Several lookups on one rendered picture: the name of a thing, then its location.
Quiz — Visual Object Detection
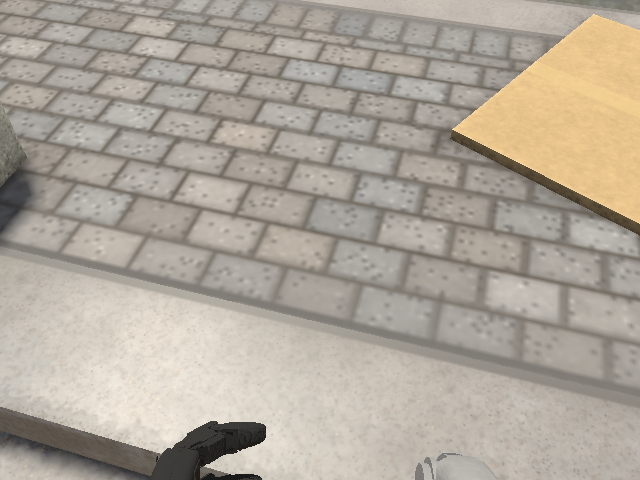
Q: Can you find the robot right shin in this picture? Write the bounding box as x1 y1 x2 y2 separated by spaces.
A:
436 452 463 461

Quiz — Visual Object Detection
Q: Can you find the robot left hand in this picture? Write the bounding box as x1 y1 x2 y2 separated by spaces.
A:
150 421 266 480

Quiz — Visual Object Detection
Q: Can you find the right robot thigh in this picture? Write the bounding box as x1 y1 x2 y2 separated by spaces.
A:
415 454 498 480

